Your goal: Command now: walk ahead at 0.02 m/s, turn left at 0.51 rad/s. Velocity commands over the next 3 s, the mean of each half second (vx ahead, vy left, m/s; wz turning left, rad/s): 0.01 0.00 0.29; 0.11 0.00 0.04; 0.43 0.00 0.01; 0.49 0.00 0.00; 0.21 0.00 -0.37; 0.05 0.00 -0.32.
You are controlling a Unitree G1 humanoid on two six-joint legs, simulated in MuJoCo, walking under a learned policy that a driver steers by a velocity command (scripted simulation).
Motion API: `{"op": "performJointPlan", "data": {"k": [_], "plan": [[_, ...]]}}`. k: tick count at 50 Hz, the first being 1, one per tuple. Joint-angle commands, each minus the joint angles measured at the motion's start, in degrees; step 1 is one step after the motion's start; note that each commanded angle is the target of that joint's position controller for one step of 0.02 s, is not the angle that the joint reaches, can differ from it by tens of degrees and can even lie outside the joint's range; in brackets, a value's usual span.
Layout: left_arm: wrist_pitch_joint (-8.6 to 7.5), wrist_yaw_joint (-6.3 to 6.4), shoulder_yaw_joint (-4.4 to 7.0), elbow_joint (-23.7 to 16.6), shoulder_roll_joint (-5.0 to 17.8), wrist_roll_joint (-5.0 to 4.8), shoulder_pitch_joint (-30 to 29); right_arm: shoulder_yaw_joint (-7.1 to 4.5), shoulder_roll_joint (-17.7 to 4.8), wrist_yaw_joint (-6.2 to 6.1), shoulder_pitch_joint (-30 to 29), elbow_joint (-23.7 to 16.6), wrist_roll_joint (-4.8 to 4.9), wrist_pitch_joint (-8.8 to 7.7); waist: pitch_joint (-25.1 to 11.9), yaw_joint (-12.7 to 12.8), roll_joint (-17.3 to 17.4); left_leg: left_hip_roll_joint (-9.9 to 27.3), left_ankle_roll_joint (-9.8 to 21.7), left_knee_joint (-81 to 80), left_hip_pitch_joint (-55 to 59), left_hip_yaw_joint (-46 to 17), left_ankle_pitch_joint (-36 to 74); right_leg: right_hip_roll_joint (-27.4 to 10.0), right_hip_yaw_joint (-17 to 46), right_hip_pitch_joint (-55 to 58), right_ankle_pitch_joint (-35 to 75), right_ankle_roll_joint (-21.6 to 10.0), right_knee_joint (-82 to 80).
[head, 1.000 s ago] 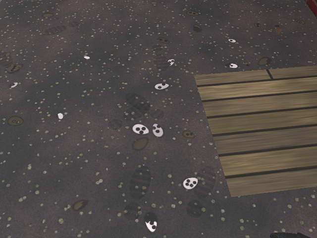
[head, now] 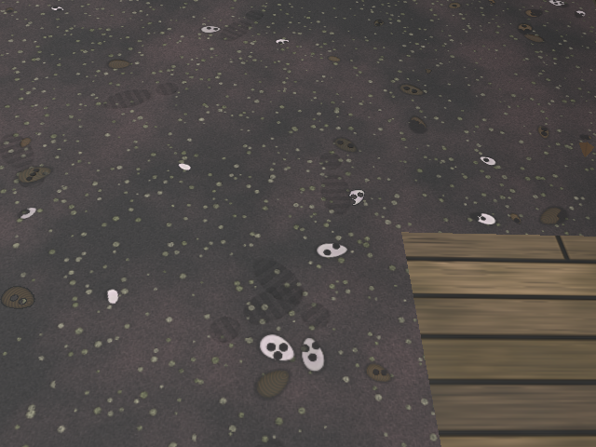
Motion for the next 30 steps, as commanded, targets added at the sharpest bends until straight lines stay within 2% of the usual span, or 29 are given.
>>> {"op": "performJointPlan", "data": {"k": [1,2,3,5,7,10,14,16,18,19,20,21,22,23,25,27,30], "plan": [[-0.97,0.1,1.71,-5.64,5.95,-0.04,-4.62,-2.75,-13.06,-0.23,0.08,-4.41,-0.69,-3.03,-1.52,1.72,10.73,15.28,11.85,-19.47,7.77,-23.46,17.06,2.7,8.85,-14.63,-4.27,-0.09,19.13],[-0.97,0.47,2.14,-4.05,6.41,0.29,-2.79,-2.47,-11.57,-0.41,-2.67,-5.39,0.48,-3.2,-2.54,2.61,8.01,13.21,8.95,-18.39,8.63,-20.83,15.56,2.1,9.28,-14.32,-0.89,-0.13,19.23],[-1.02,0.64,2.36,-3.61,6.79,0.68,-2.29,-2.01,-10.23,-0.59,-3.71,-5.93,1.27,-3.2,-2.93,2.72,8.06,12.43,8.15,-17.89,8.71,-19.42,18.16,2.11,9.26,-13.89,1.65,0.26,19.56],[-1.39,0.38,2.36,-3.33,5.69,0.24,-1.32,-1.25,-8.11,-0.97,-1.84,-5.75,1.09,-3.16,-5.53,2.86,7.82,11.31,8.52,-16.94,10.98,-17.56,23.78,2.79,9.24,-12.06,5.0,0.85,20.31],[-1.65,0.35,2.05,-3.08,4.6,-0.19,-1.27,-0.97,-7.42,-1.27,-0.27,-5.34,1.02,-3.27,-6.37,2.14,8.1,11.02,8.86,-16.32,14.36,-16.56,26.09,2.44,9.34,-12.03,6.71,1.48,16.5],[-1.83,-0.07,1.41,-3.32,3.45,-0.29,-2.82,-0.96,-7.97,-1.5,-0.18,-4.96,0.92,-2.96,-6.0,1.01,9.31,10.47,8.83,-16.25,15.38,-16.11,23.8,1.73,9.09,-8.59,7.56,2.47,6.82],[-2.07,-0.98,1.08,-2.91,4.24,-0.71,-2.38,-0.9,-8.91,-0.98,-2.3,-4.93,0.38,-2.41,-4.62,0.24,10.06,10.43,10.01,-15.87,10.58,-16.48,23.03,1.81,7.55,0.33,5.08,2.54,-1.2],[-2.33,-1.32,1.0,-2.36,4.61,-0.8,-1.14,-0.55,-8.46,-0.69,-3.3,-4.73,0.45,-2.19,-4.26,0.42,9.96,10.42,10.05,-14.58,9.76,-17.22,25.59,2.07,6.91,3.87,4.46,1.96,-5.22],[-2.82,-1.84,0.73,-1.21,3.98,-0.59,1.58,0.06,-7.51,-0.67,-5.0,-4.47,1.05,-1.92,-4.22,2.57,8.68,9.03,8.26,-11.94,9.1,-16.77,27.54,2.57,5.81,9.62,11.42,0.66,-16.04],[-3.12,-2.14,0.66,-0.63,4.31,-0.05,3.08,0.3,-7.13,-0.71,-4.31,-4.01,1.37,-1.91,-4.35,3.44,7.19,7.64,6.07,-11.02,7.74,-16.36,25.85,1.96,6.56,14.39,20.37,-0.43,-22.98],[-3.28,-2.11,1.06,-0.19,7.04,0.79,4.86,0.75,-5.97,-0.74,-2.66,-3.94,0.68,-2.23,-6.64,2.7,3.49,5.07,3.23,-8.41,5.11,-14.64,20.24,-2.98,11.34,21.02,30.77,-2.13,-22.89],[-3.07,-1.94,1.72,-0.14,11.19,1.04,4.81,0.85,-4.91,-0.4,0.53,-3.93,-0.37,-2.7,-7.97,-0.83,-5.69,-1.03,0.64,-3.46,0.56,-9.7,7.46,-9.18,16.7,25.23,43.49,-6.11,-19.67],[-2.93,-2.17,0.76,0.1,8.05,0.9,2.58,1.14,-3.79,-0.46,-0.73,-4.14,-0.25,-2.66,-7.52,-0.76,-9.79,-2.36,-1.6,-4.65,1.08,-7.17,-0.03,-12.0,19.47,20.4,38.0,-11.46,-20.64],[-3.12,-2.45,0.0,-0.41,5.31,0.86,0.34,0.95,-5.25,-0.48,-3.34,-4.18,-0.19,-2.52,-6.37,-0.33,-8.31,-1.18,-2.36,-5.63,3.92,-6.95,1.86,-10.55,19.18,17.49,31.01,-11.18,-21.88],[-3.67,-2.65,-0.07,-0.43,6.11,0.83,-0.33,0.47,-6.44,-0.71,-5.75,-3.97,0.28,-1.64,-5.2,0.77,-6.3,-1.03,-1.87,-6.48,6.0,-7.5,9.48,-6.07,15.16,15.51,24.45,-7.25,-21.73],[-4.3,-2.59,-0.22,0.42,6.28,0.44,0.67,0.43,-6.52,-0.56,-5.49,-3.42,0.29,-1.12,-4.74,1.11,-3.68,-0.33,-1.01,-8.04,8.27,-8.42,13.92,-3.67,12.52,14.45,21.66,-4.88,-20.85],[-4.06,-2.19,-0.6,1.57,5.58,0.18,2.13,0.54,-5.76,-0.25,-5.41,-2.22,0.46,-1.4,-3.92,1.99,-1.04,-0.26,-0.43,-8.9,8.05,-8.64,15.6,-1.8,10.43,15.18,20.49,-3.85,-19.38]]}}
